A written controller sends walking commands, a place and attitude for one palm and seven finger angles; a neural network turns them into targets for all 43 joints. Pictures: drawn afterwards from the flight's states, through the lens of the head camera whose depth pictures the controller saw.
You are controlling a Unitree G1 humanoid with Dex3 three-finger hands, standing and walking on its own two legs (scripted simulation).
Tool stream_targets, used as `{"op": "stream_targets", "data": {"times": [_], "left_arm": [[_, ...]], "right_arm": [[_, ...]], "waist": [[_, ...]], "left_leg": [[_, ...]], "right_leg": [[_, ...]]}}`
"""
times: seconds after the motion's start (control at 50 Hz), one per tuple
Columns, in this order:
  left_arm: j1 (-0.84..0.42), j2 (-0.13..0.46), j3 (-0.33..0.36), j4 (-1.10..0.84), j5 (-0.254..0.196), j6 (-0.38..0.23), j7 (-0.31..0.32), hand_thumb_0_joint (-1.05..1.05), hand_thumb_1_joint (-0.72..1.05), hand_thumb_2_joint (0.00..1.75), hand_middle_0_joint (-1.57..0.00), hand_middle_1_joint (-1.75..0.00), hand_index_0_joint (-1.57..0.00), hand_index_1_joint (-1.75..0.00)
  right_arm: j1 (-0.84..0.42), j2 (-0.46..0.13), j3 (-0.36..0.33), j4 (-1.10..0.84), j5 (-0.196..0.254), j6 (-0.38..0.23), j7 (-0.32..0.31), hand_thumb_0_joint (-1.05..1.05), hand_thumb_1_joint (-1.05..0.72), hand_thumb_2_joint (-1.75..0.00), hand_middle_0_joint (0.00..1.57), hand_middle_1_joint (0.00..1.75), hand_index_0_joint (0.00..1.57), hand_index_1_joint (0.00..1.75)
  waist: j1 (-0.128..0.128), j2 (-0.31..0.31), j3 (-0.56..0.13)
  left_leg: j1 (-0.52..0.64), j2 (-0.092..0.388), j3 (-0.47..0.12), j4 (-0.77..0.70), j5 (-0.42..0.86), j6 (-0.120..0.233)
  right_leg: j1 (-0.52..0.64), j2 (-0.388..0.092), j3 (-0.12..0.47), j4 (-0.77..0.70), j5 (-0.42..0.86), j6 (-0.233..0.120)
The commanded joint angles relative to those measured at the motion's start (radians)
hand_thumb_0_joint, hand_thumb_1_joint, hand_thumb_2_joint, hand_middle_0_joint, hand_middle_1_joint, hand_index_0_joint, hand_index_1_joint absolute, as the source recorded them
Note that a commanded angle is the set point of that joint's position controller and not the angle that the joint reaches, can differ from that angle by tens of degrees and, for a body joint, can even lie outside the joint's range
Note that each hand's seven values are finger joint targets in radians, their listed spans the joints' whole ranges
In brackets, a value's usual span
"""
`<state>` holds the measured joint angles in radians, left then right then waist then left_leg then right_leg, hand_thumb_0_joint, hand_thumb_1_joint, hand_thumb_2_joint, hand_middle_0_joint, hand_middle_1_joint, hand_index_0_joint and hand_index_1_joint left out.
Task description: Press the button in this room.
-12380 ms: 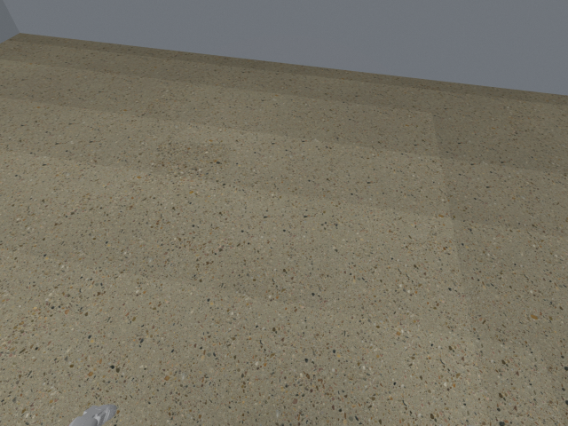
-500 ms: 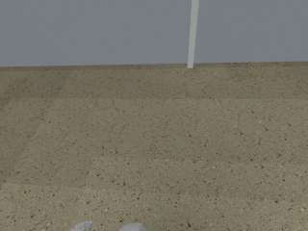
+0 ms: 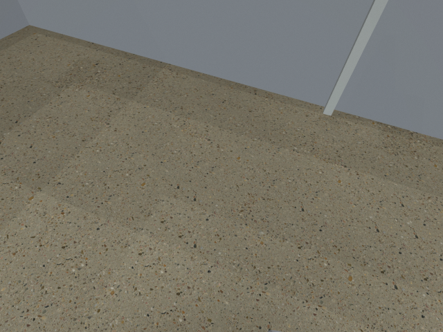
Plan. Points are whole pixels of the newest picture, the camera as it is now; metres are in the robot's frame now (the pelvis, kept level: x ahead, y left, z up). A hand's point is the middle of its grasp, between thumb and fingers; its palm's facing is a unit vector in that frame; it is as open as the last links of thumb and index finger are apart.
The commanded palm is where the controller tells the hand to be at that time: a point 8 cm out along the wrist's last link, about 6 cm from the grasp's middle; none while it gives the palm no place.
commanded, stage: turn or walk to find it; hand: left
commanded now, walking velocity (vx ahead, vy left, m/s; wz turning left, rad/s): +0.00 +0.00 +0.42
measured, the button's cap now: out of the picture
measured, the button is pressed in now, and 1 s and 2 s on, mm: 0 0 0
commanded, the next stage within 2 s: none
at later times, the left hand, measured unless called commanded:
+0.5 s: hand out of the picture +0.03 +0.14 -0.13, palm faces +0.23 -0.93 -0.29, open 7.4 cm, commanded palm none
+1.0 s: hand out of the picture -0.12 +0.18 -0.18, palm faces +0.48 -0.85 -0.23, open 7.4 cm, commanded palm none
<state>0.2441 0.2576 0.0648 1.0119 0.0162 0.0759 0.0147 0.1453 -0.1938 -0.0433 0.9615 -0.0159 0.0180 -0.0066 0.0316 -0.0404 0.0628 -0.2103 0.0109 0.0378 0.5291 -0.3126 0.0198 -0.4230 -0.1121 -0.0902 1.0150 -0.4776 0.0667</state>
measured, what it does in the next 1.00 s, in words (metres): steps on the spot, turning left: right foot, then left foot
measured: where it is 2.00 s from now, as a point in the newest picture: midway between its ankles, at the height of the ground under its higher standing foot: outside the picture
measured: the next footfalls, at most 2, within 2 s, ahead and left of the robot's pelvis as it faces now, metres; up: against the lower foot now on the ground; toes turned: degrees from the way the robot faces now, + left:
right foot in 0.30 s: +0.05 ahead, -0.14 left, +0.00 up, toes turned +3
left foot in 0.86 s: -0.07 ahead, +0.08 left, +0.00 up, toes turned +28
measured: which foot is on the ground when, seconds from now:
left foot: down 0.00-0.32, up 0.34-0.84, down 0.86-1.00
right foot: up 0.00-0.28, down 0.30-0.86, up 0.88-1.00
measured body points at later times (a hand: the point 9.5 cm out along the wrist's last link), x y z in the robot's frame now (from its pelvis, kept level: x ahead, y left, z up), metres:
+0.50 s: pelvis -0.02 -0.06 +0.01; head +0.01 -0.11 +0.45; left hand +0.02 +0.19 -0.11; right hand +0.06 -0.31 -0.17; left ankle -0.08 +0.09 -0.63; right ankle +0.01 -0.14 -0.74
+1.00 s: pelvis -0.06 -0.03 +0.00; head -0.04 +0.00 +0.45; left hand -0.15 +0.22 -0.16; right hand +0.13 -0.20 -0.13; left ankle -0.11 +0.06 -0.74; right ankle -0.01 -0.15 -0.67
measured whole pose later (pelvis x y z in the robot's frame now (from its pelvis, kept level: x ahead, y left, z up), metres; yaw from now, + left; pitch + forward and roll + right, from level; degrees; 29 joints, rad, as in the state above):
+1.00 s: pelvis -0.06 -0.03 +0.00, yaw +26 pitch -1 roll -1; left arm 0.23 0.25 0.06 1.01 0.02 0.08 0.01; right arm 0.16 -0.18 -0.04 0.97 -0.02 0.02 -0.01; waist 0.03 -0.04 0.06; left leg -0.21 0.01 0.05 0.52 -0.30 0.03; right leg -0.45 -0.11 -0.09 1.03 -0.45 0.07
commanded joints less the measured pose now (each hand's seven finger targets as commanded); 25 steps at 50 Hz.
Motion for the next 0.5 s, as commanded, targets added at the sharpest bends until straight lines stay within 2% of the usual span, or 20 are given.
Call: {"op": "stream_targets", "data": {"times": [0.0, 0.04, 0.14, 0.2, 0.22, 0.24, 0.26, 0.28, 0.3, 0.32, 0.34, 0.36, 0.38, 0.4, 0.42, 0.44, 0.48], "left_arm": [[-0.046, 0.064, 0.010, -0.094, -0.004, -0.046, -0.005, 0.00, 0.90, 0.90, -0.20, -0.30, -0.20, -0.30], [-0.057, 0.061, 0.007, -0.102, -0.004, -0.044, -0.002, 0.00, 0.90, 0.90, -0.20, -0.30, -0.20, -0.30], [-0.115, 0.047, 0.001, -0.140, -0.008, -0.045, 0.003, 0.00, 0.90, 0.90, -0.20, -0.30, -0.20, -0.30], [-0.092, 0.043, -0.001, -0.141, -0.013, -0.054, 0.004, 0.00, 0.90, 0.90, -0.20, -0.30, -0.20, -0.30], [-0.057, 0.043, 0.001, -0.135, -0.015, -0.058, 0.004, 0.00, 0.90, 0.90, -0.20, -0.30, -0.20, -0.30], [-0.018, 0.049, 0.002, -0.124, -0.014, -0.064, 0.004, 0.00, 0.90, 0.90, -0.20, -0.30, -0.20, -0.30], [0.019, 0.067, 0.008, -0.113, -0.011, -0.073, 0.006, 0.00, 0.90, 0.90, -0.20, -0.30, -0.20, -0.30], [0.052, 0.131, 0.020, -0.110, 0.001, -0.086, 0.013, 0.00, 0.90, 0.90, -0.20, -0.30, -0.20, -0.30], [0.068, 0.220, 0.037, -0.113, 0.012, -0.091, 0.020, 0.00, 0.90, 0.90, -0.20, -0.30, -0.20, -0.30], [0.072, 0.211, 0.030, -0.123, 0.002, -0.083, 0.021, 0.00, 0.90, 0.90, -0.20, -0.30, -0.20, -0.30], [-0.005, 0.167, 0.033, -0.137, 0.000, -0.087, 0.024, 0.00, 0.90, 0.90, -0.20, -0.30, -0.20, -0.30], [-0.068, 0.146, 0.027, -0.155, -0.001, -0.083, 0.021, 0.00, 0.90, 0.90, -0.20, -0.30, -0.20, -0.30], [-0.098, 0.119, 0.015, -0.167, -0.002, -0.083, 0.018, 0.00, 0.90, 0.90, -0.20, -0.30, -0.20, -0.30], [-0.115, 0.092, 0.009, -0.170, -0.003, -0.085, 0.019, 0.00, 0.90, 0.90, -0.20, -0.30, -0.20, -0.30], [-0.103, 0.082, 0.005, -0.169, -0.003, -0.090, 0.017, 0.00, 0.90, 0.90, -0.20, -0.30, -0.20, -0.30], [-0.085, 0.082, 0.004, -0.166, -0.004, -0.092, 0.017, 0.00, 0.90, 0.90, -0.20, -0.30, -0.20, -0.30], [-0.049, 0.081, 0.005, -0.154, -0.003, -0.092, 0.019, 0.00, 0.90, 0.90, -0.20, -0.30, -0.20, -0.30]], "right_arm": [[0.060, -0.197, -0.037, -0.038, 0.000, -0.016, -0.017, 0.00, -0.90, -0.90, 0.20, 0.30, 0.20, 0.30], [0.077, -0.200, -0.040, -0.038, 0.000, -0.016, -0.015, 0.00, -0.90, -0.90, 0.20, 0.30, 0.20, 0.30], [0.096, -0.210, -0.053, -0.041, -0.008, -0.008, -0.012, 0.00, -0.90, -0.90, 0.20, 0.30, 0.20, 0.30], [0.068, -0.212, -0.059, -0.053, -0.011, 0.000, -0.009, 0.00, -0.90, -0.90, 0.20, 0.30, 0.20, 0.30], [0.051, -0.213, -0.060, -0.059, -0.011, 0.001, -0.008, 0.00, -0.90, -0.90, 0.20, 0.30, 0.20, 0.30], [0.039, -0.209, -0.061, -0.062, -0.007, 0.002, -0.007, 0.00, -0.90, -0.90, 0.20, 0.30, 0.20, 0.30], [0.037, -0.192, -0.061, -0.066, 0.000, 0.002, -0.005, 0.00, -0.90, -0.90, 0.20, 0.30, 0.20, 0.30], [0.059, -0.140, -0.055, -0.072, 0.008, 0.000, 0.002, 0.00, -0.90, -0.90, 0.20, 0.30, 0.20, 0.30], [0.047, -0.086, -0.044, -0.102, 0.008, 0.002, 0.005, 0.00, -0.90, -0.90, 0.20, 0.30, 0.20, 0.30], [0.015, -0.138, -0.058, -0.103, 0.003, 0.016, 0.002, 0.00, -0.90, -0.90, 0.20, 0.30, 0.20, 0.30], [0.052, -0.145, -0.065, -0.074, -0.003, 0.031, 0.005, 0.00, -0.90, -0.90, 0.20, 0.30, 0.20, 0.30], [0.068, -0.140, -0.069, -0.051, -0.004, 0.037, 0.011, 0.00, -0.90, -0.90, 0.20, 0.30, 0.20, 0.30], [0.086, -0.136, -0.066, -0.033, -0.008, 0.039, 0.018, 0.00, -0.90, -0.90, 0.20, 0.30, 0.20, 0.30], [0.114, -0.126, -0.065, -0.017, -0.009, 0.040, 0.023, 0.00, -0.90, -0.90, 0.20, 0.30, 0.20, 0.30], [0.130, -0.114, -0.061, -0.009, -0.008, 0.042, 0.024, 0.00, -0.90, -0.90, 0.20, 0.30, 0.20, 0.30], [0.140, -0.116, -0.060, -0.004, -0.007, 0.044, 0.024, 0.00, -0.90, -0.90, 0.20, 0.30, 0.20, 0.30], [0.122, -0.122, -0.061, -0.004, -0.008, 0.048, 0.024, 0.00, -0.90, -0.90, 0.20, 0.30, 0.20, 0.30]], "waist": [[-0.041, 0.183, -0.063], [-0.047, 0.176, -0.071], [-0.068, 0.190, -0.079], [-0.055, 0.212, -0.084], [-0.036, 0.216, -0.092], [-0.017, 0.198, -0.110], [0.003, 0.149, -0.122], [0.012, -0.027, -0.155], [0.028, -0.280, -0.127], [0.037, -0.193, -0.105], [-0.003, -0.201, -0.063], [-0.026, -0.155, -0.011], [-0.044, -0.116, 0.005], [-0.061, -0.104, 0.004], [-0.059, -0.117, 0.000], [-0.055, -0.133, -0.016], [-0.038, -0.139, -0.016]], "left_leg": [[0.130, 0.224, -0.199, -0.173, 0.669, 0.120], [0.145, 0.220, -0.210, -0.172, 0.673, 0.125], [0.135, 0.229, -0.290, -0.155, 0.620, 0.151], [0.064, 0.207, -0.322, -0.125, 0.609, 0.138], [0.036, 0.197, -0.327, -0.107, 0.584, 0.128], [0.005, 0.174, -0.319, -0.074, 0.536, 0.106], [-0.078, 0.132, -0.298, -0.025, 0.408, 0.064], [-0.220, 0.048, -0.222, 0.095, 0.180, 0.004], [-0.377, -0.080, -0.084, 0.327, -0.252, -0.056], [-0.325, -0.040, -0.130, 0.503, -0.300, -0.045], [-0.310, -0.019, -0.168, 0.606, -0.227, -0.042], [-0.321, -0.011, -0.149, 0.674, -0.166, -0.046], [-0.327, 0.001, -0.132, 0.703, -0.110, -0.052], [-0.323, 0.008, -0.119, 0.707, -0.064, -0.060], [-0.324, 0.005, -0.105, 0.714, -0.029, -0.069], [-0.327, 0.005, -0.100, 0.720, -0.008, -0.078], [-0.334, 0.016, -0.092, 0.708, 0.001, -0.089]], "right_leg": [[-0.119, 0.002, 0.051, 0.088, 0.065, 0.017], [-0.113, 0.009, 0.056, 0.058, 0.068, 0.026], [-0.066, 0.033, 0.060, -0.105, 0.016, 0.026], [0.058, 0.065, 0.040, -0.287, 0.036, 0.013], [0.110, 0.072, 0.036, -0.361, 0.086, 0.010], [0.186, 0.077, 0.027, -0.470, 0.181, 0.007], [0.307, 0.056, 0.035, -0.598, 0.301, 0.004], [0.461, -0.097, 0.171, -0.677, 0.363, -0.035], [0.479, -0.343, 0.414, -0.705, 0.523, -0.149], [0.313, -0.387, 0.399, -0.721, 0.509, -0.222], [0.209, -0.330, 0.357, -0.768, 0.317, -0.214], [0.166, -0.284, 0.312, -0.786, 0.206, -0.194], [0.163, -0.237, 0.238, -0.771, 0.215, -0.171], [0.168, -0.204, 0.170, -0.755, 0.268, -0.148], [0.185, -0.181, 0.122, -0.750, 0.313, -0.136], [0.212, -0.175, 0.102, -0.750, 0.324, -0.134], [0.228, -0.187, 0.096, -0.758, 0.298, -0.143]]}}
